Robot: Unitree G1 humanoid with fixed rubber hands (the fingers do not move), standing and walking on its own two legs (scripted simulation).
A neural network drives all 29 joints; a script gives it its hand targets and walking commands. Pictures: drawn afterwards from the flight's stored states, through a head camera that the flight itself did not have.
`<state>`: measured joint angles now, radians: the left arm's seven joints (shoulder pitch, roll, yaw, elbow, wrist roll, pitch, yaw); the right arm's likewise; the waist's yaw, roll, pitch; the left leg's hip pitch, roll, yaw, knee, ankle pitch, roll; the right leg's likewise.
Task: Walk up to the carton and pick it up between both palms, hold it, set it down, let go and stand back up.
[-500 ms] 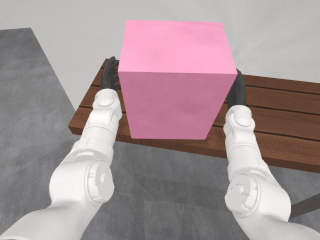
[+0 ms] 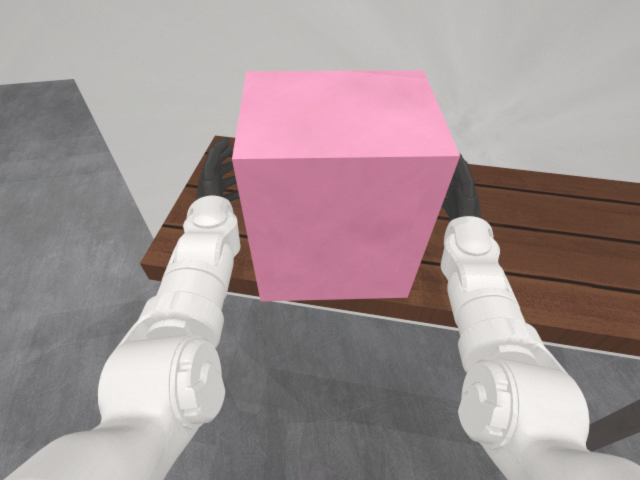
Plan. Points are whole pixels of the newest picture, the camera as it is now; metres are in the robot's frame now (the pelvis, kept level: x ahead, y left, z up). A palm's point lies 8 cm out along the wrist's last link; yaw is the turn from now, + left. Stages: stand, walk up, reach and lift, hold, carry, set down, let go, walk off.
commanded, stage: reach and lift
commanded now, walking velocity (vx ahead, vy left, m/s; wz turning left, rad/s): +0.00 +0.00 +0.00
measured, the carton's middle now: (335, 195) +0.48 -0.02 +0.09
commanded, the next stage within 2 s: none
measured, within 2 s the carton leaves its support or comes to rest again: leaves its support in 0.02 s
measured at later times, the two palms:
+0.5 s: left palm (163, 155) +0.41 +0.17 +0.22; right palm (461, 144) +0.42 -0.14 +0.23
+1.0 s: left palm (128, 138) +0.39 +0.19 +0.25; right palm (457, 129) +0.40 -0.12 +0.26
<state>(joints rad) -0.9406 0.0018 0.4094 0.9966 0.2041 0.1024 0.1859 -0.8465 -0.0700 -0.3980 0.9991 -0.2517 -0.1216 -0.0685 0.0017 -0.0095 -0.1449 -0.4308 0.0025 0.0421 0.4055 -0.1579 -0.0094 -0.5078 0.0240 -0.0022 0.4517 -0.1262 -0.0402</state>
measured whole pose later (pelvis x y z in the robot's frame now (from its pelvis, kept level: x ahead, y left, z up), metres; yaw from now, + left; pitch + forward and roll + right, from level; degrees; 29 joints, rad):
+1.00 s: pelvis -0.01 +0.02 +0.00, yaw +0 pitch -2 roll +0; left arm -1.01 0.08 0.40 0.73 0.20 0.63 0.15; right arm -1.11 -0.11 -0.19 1.07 0.01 0.32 -0.17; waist -0.02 -0.03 -0.13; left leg -0.19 0.00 0.04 0.41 -0.18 0.01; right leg -0.24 0.02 0.00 0.39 -0.12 -0.03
